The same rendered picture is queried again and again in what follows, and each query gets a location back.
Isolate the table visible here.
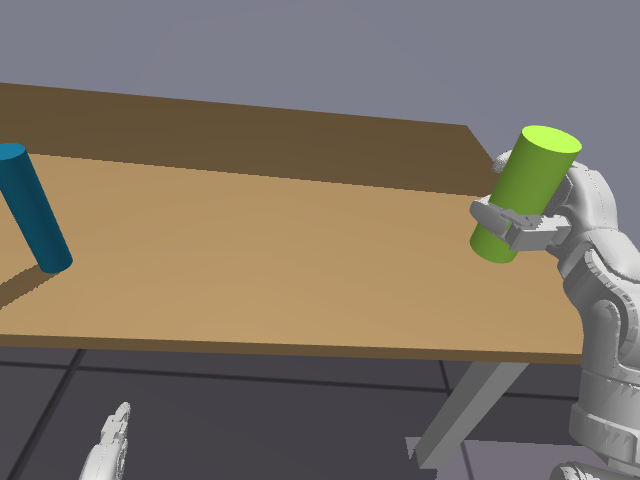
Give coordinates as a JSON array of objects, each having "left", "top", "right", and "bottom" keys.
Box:
[{"left": 0, "top": 83, "right": 584, "bottom": 469}]

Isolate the right robot hand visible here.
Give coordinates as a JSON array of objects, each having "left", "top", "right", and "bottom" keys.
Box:
[{"left": 470, "top": 150, "right": 619, "bottom": 259}]

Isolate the right robot arm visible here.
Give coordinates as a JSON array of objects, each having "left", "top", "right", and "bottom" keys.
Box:
[{"left": 549, "top": 229, "right": 640, "bottom": 480}]

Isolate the left robot hand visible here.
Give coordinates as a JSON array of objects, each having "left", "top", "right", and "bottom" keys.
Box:
[{"left": 79, "top": 402, "right": 130, "bottom": 480}]

